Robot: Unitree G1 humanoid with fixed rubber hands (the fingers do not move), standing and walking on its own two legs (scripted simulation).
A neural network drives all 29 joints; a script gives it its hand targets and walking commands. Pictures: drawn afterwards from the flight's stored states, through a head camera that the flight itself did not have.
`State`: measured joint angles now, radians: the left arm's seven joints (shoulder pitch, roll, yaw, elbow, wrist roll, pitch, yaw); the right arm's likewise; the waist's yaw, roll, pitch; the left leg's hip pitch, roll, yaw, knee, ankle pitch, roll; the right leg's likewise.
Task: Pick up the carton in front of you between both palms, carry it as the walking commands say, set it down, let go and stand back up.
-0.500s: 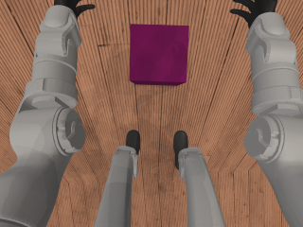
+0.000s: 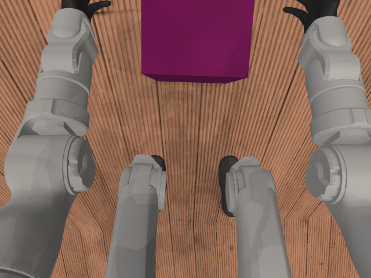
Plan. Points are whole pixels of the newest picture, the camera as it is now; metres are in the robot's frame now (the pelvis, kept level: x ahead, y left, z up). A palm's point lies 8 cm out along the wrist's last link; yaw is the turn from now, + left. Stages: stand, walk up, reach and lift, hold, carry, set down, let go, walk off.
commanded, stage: reach and lift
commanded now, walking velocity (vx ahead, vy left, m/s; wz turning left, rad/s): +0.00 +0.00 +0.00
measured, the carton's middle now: (194, 37) +0.55 +0.01 -0.35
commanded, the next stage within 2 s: none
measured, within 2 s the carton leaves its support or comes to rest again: leaves its support in 1.28 s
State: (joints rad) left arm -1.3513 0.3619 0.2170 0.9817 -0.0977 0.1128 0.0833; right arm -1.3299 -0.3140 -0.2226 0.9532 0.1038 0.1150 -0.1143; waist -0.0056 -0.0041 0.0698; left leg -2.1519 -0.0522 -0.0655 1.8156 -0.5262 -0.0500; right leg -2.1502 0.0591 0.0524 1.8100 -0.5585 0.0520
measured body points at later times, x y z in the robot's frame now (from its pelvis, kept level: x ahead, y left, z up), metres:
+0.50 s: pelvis -0.02 +0.00 -0.10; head +0.37 +0.01 +0.10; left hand +0.57 +0.19 -0.29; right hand +0.57 -0.17 -0.29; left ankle +0.08 +0.13 -0.44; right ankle +0.08 -0.13 -0.44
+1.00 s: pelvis -0.03 +0.00 -0.10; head +0.36 +0.00 +0.11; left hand +0.56 +0.16 -0.29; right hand +0.57 -0.15 -0.29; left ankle +0.08 +0.13 -0.44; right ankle +0.08 -0.13 -0.44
